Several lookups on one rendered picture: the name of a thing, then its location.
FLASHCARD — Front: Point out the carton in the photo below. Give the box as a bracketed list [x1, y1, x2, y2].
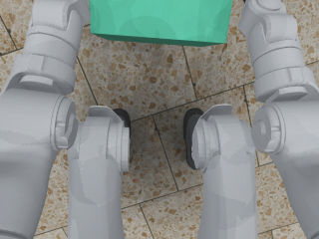
[89, 0, 233, 47]

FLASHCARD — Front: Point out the left robot thigh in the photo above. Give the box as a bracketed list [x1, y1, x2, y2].
[67, 117, 130, 239]

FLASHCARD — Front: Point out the robot left forearm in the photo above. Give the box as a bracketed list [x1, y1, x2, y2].
[0, 0, 91, 97]

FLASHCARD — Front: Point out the robot right upper arm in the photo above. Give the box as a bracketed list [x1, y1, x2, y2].
[250, 99, 319, 239]

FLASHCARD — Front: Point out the robot right forearm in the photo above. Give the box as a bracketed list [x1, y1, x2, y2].
[238, 0, 319, 104]

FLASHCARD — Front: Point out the robot left upper arm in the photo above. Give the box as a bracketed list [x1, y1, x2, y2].
[0, 88, 79, 239]

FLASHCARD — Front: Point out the robot left shin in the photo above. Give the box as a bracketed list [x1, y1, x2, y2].
[67, 106, 122, 164]

